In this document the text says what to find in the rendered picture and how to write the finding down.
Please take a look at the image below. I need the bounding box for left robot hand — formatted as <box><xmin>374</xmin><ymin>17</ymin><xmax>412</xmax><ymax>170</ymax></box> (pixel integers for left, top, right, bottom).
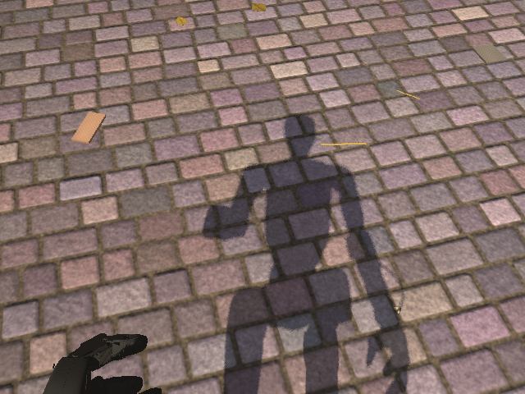
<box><xmin>43</xmin><ymin>333</ymin><xmax>162</xmax><ymax>394</ymax></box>

